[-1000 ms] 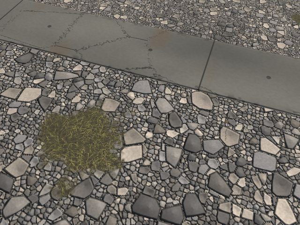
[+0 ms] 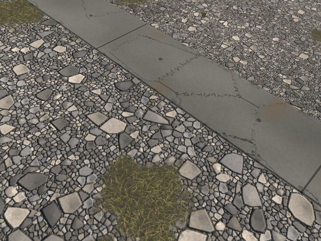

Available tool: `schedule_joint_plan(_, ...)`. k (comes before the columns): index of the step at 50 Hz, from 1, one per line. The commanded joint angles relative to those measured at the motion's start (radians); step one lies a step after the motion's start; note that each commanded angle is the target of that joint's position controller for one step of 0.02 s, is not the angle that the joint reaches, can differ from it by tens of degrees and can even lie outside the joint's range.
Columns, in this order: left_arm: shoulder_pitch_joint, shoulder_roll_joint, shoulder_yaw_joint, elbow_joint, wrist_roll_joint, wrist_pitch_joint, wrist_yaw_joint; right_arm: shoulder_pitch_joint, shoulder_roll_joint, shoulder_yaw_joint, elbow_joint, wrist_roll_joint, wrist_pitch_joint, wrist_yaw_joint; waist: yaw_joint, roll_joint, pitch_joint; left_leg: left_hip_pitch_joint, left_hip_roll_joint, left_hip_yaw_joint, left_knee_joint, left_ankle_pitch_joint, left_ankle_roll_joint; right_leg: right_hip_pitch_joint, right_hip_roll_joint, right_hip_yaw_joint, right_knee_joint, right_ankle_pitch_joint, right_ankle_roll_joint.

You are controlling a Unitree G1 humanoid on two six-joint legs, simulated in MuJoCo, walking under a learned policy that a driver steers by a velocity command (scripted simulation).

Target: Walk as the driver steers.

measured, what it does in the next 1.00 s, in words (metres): walks ahead, turning right: left foot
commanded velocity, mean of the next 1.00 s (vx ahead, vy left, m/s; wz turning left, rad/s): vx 0.24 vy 0.00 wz -0.42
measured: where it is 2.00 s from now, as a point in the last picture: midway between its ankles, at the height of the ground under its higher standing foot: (241, 204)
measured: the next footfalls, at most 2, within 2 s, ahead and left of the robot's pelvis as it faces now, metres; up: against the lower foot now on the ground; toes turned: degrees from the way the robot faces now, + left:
left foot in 0.76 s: +0.20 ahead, +0.06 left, +0.00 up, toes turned -28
right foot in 1.22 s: +0.34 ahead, -0.33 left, +0.00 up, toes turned -31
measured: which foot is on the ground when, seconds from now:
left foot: down 0.00-0.30, up 0.32-0.74, down 0.76-1.00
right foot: down 0.00-0.76, up 0.78-1.00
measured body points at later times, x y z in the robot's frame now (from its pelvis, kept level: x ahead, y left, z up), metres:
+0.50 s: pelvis +0.00 -0.04 +0.01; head +0.01 -0.07 +0.46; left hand +0.14 +0.21 -0.09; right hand +0.09 -0.35 -0.09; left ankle +0.06 +0.11 -0.66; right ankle -0.01 -0.12 -0.73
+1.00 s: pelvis +0.17 -0.05 +0.01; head +0.19 -0.04 +0.46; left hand +0.44 +0.10 -0.09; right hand +0.05 -0.31 -0.10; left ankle +0.16 +0.08 -0.73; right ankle +0.16 -0.24 -0.66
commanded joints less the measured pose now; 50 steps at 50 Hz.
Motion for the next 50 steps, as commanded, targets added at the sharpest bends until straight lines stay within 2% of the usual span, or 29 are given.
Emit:
schedule_joint_plan(1,-0.005,0.115,0.016,-0.057,0.004,-0.009,-0.004,0.006,-0.138,-0.041,-0.035,0.0,-0.014,-0.006,-0.022,0.101,-0.086,0.089,0.135,-0.123,-0.064,0.17,0.056,0.068,-0.046,0.05,-0.114,0.317,-0.02)
schedule_joint_plan(2,-0.03,0.185,0.035,-0.052,-0.012,-0.005,-0.002,0.051,-0.164,-0.053,-0.036,-0.008,-0.011,-0.009,-0.074,0.005,-0.043,0.069,0.089,-0.087,-0.076,0.097,0.037,0.012,-0.033,0.047,-0.063,0.268,-0.056)
schedule_joint_plan(3,-0.042,0.16,0.037,-0.062,-0.023,-0.005,-0.004,0.022,-0.188,-0.06,-0.035,-0.011,-0.004,-0.021,-0.042,-0.003,-0.019,0.096,0.081,-0.054,-0.055,0.079,0.024,-0.064,-0.02,0.061,-0.073,0.187,-0.082)
schedule_joint_plan(6,-0.05,0.121,0.033,-0.077,-0.018,-0.007,0.005,0.024,-0.194,-0.079,-0.04,0.003,0.018,-0.047,-0.045,0.026,-0.018,0.101,0.131,-0.059,-0.049,0.104,0.06,-0.126,0.002,0.07,-0.018,0.163,-0.083)
schedule_joint_plan(9,0.0,0.1,0.037,-0.087,-0.018,0.003,0.009,0.034,-0.201,-0.093,-0.039,0.004,0.024,-0.052,-0.025,0.138,-0.054,0.102,0.264,-0.151,-0.119,0.13,0.134,-0.15,0.034,0.01,0.133,0.08,-0.062)
schedule_joint_plan(11,0.019,0.092,0.042,-0.096,-0.014,0.016,0.002,-0.02,-0.196,-0.094,-0.053,0.009,0.015,-0.056,-0.006,0.19,-0.064,0.046,0.349,-0.199,-0.126,0.17,0.178,-0.136,0.026,-0.011,0.254,-0.133,-0.071)
schedule_joint_plan(12,0.026,0.089,0.045,-0.101,-0.014,0.021,-0.003,-0.047,-0.199,-0.095,-0.058,0.013,0.01,-0.057,0.003,0.179,-0.057,0.015,0.36,-0.184,-0.111,0.198,0.178,-0.121,0.018,-0.017,0.267,-0.167,-0.083)
schedule_joint_plan(14,0.065,0.084,0.049,-0.095,-0.012,0.025,-0.011,-0.088,-0.205,-0.099,-0.056,0.028,0.007,-0.059,0.031,0.138,-0.04,-0.059,0.297,-0.079,-0.02,0.157,0.106,-0.025,0.03,-0.028,0.112,-0.049,-0.123)
schedule_joint_plan(15,0.074,0.145,0.066,-0.103,-0.003,0.023,-0.007,-0.041,-0.185,-0.098,-0.044,0.026,0.009,-0.059,0.011,0.002,-0.022,-0.127,0.209,0.026,0.143,0.03,0.028,0.02,-0.029,0.113,-0.054,0.145,-0.166)
schedule_joint_plan(16,0.109,0.265,0.096,-0.112,-0.004,0.018,0.001,-0.051,-0.148,-0.089,-0.082,0.008,0.01,-0.058,-0.005,-0.254,-0.003,-0.35,0.012,0.148,0.399,-0.248,-0.074,0.098,-0.207,0.504,-0.224,0.095,-0.311)
schedule_joint_plan(17,0.193,0.264,0.088,-0.111,0.012,-0.007,-0.008,-0.139,-0.154,-0.086,-0.111,0.011,-0.002,-0.054,0.076,-0.232,-0.046,-0.477,-0.013,-0.035,0.599,-0.432,-0.062,0.168,-0.29,0.715,-0.34,-0.108,-0.415)
schedule_joint_plan(18,0.172,0.224,0.076,-0.119,0.01,-0.032,-0.01,-0.112,-0.172,-0.093,-0.102,0.033,-0.013,-0.042,0.047,-0.145,-0.038,-0.536,0.031,-0.1,0.651,-0.355,-0.037,0.2,-0.284,0.696,-0.351,-0.315,-0.39)
schedule_joint_plan(19,0.121,0.195,0.069,-0.134,-0.008,-0.043,-0.007,-0.085,-0.191,-0.101,-0.078,0.036,-0.021,-0.035,0.014,-0.074,-0.012,-0.549,0.059,-0.103,0.637,-0.253,-0.02,0.183,-0.246,0.635,-0.347,-0.433,-0.336)
schedule_joint_plan(20,0.084,0.182,0.063,-0.146,-0.022,-0.045,-0.001,-0.075,-0.207,-0.108,-0.064,0.024,-0.028,-0.033,0.001,-0.052,0.003,-0.549,0.073,-0.1,0.587,-0.169,-0.017,0.172,-0.223,0.59,-0.355,-0.433,-0.299)
schedule_joint_plan(22,0.074,0.165,0.055,-0.157,-0.02,-0.04,0.015,-0.072,-0.19,-0.107,-0.053,0.007,-0.045,-0.026,-0.009,-0.06,-0.014,-0.456,0.071,-0.079,0.519,-0.045,-0.033,0.131,-0.159,0.497,-0.374,-0.341,-0.269)
schedule_joint_plan(24,0.108,0.158,0.056,-0.158,-0.019,-0.042,0.023,-0.073,-0.17,-0.102,-0.046,0.01,-0.064,-0.015,-0.001,-0.057,-0.024,-0.414,0.055,-0.062,0.424,0.035,-0.05,0.14,-0.125,0.429,-0.379,-0.223,-0.268)
schedule_joint_plan(27,0.14,0.169,0.065,-0.158,-0.027,-0.047,0.028,-0.106,-0.142,-0.089,-0.049,0.017,-0.083,-0.007,0.017,-0.08,-0.015,-0.35,0.03,-0.056,0.228,0.083,-0.072,0.135,-0.1,0.383,-0.371,-0.141,-0.27)
schedule_joint_plan(29,0.149,0.184,0.073,-0.162,-0.032,-0.044,0.027,-0.128,-0.139,-0.083,-0.054,0.026,-0.092,0.0,0.028,-0.107,-0.007,-0.298,0.017,-0.054,0.133,0.08,-0.082,0.107,-0.097,0.39,-0.36,-0.145,-0.276)
schedule_joint_plan(33,0.155,0.192,0.08,-0.174,-0.04,-0.034,0.018,-0.141,-0.163,-0.085,-0.065,0.044,-0.113,0.013,0.032,-0.125,-0.004,-0.169,-0.003,-0.057,0.016,0.036,-0.078,0.045,-0.097,0.46,-0.323,-0.212,-0.28)
schedule_joint_plan(36,0.122,0.158,0.071,-0.192,-0.04,-0.025,0.015,-0.054,-0.178,-0.095,-0.043,0.052,-0.13,0.014,-0.032,-0.116,-0.016,0.024,0.001,-0.048,-0.105,0.08,-0.042,-0.019,-0.058,0.492,-0.25,-0.248,-0.243)
schedule_joint_plan(37,0.112,0.121,0.06,-0.201,-0.037,-0.026,0.014,0.011,-0.195,-0.104,-0.026,0.049,-0.132,0.009,-0.066,-0.097,-0.036,0.15,0.039,-0.061,-0.135,0.076,-0.023,-0.087,-0.021,0.464,-0.175,-0.256,-0.211)
schedule_joint_plan(38,0.099,0.05,0.039,-0.216,-0.028,-0.03,0.013,0.145,-0.24,-0.116,-0.003,0.031,-0.134,0.0,-0.12,-0.002,-0.11,0.356,0.194,-0.213,-0.159,-0.024,0.029,-0.225,0.044,0.372,0.057,-0.314,-0.159)
schedule_joint_plan(39,0.117,0.003,0.024,-0.263,-0.036,-0.043,0.014,0.228,-0.33,-0.129,0.01,0.0,-0.124,0.0,-0.103,0.225,-0.144,0.494,0.395,-0.563,-0.261,-0.301,0.145,-0.46,0.161,0.204,0.348,-0.369,-0.114)
schedule_joint_plan(40,0.118,0.093,0.042,-0.277,-0.052,-0.054,0.014,0.213,-0.326,-0.134,0.023,0.002,-0.122,0.01,-0.083,0.275,-0.063,0.425,0.478,-0.742,-0.317,-0.507,0.214,-0.612,0.076,0.181,0.513,-0.32,-0.102)
schedule_joint_plan(41,0.096,0.146,0.056,-0.253,-0.048,-0.055,0.013,0.18,-0.246,-0.112,0.014,0.018,-0.122,0.01,-0.087,0.211,0.019,0.37,0.425,-0.646,-0.321,-0.488,0.2,-0.64,0.041,0.182,0.579,-0.233,-0.098)
schedule_joint_plan(42,0.1,0.14,0.059,-0.231,-0.037,-0.054,0.009,0.154,-0.2,-0.096,0.014,0.019,-0.12,0.01,-0.076,0.174,0.044,0.33,0.36,-0.525,-0.323,-0.376,0.168,-0.623,0.03,0.171,0.597,-0.15,-0.091)
schedule_joint_plan(43,0.094,0.127,0.058,-0.226,-0.03,-0.056,0.005,0.132,-0.179,-0.086,0.016,0.014,-0.116,0.011,-0.063,0.161,0.049,0.291,0.317,-0.434,-0.33,-0.262,0.151,-0.6,0.018,0.164,0.589,-0.091,-0.086)
schedule_joint_plan(46,0.049,0.081,0.045,-0.238,-0.028,-0.066,-0.011,0.142,-0.171,-0.077,0.038,0.008,-0.118,0.011,-0.057,0.159,0.056,0.214,0.26,-0.259,-0.365,0.002,0.15,-0.546,0.002,0.131,0.535,0.039,-0.07)
schedule_joint_plan(50,-0.05,0.042,0.022,-0.271,-0.018,-0.074,-0.02,0.165,-0.2,-0.076,0.075,0.024,-0.11,0.008,-0.071,0.139,0.058,0.191,0.237,-0.132,-0.378,0.216,0.159,-0.492,-0.023,0.051,0.307,0.184,-0.044)
Over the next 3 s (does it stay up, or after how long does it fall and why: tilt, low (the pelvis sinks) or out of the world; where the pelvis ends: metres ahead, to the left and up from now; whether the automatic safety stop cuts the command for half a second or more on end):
stays up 1.15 -0.19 0.01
